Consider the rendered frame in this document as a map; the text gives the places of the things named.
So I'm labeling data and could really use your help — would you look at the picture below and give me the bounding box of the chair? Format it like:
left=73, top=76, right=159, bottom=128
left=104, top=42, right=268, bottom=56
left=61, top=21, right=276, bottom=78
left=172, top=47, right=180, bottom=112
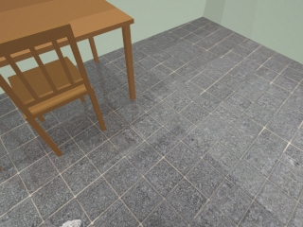
left=0, top=22, right=107, bottom=157

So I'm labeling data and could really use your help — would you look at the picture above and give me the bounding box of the table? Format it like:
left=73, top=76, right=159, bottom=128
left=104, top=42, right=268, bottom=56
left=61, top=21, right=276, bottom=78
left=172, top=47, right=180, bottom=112
left=0, top=0, right=136, bottom=171

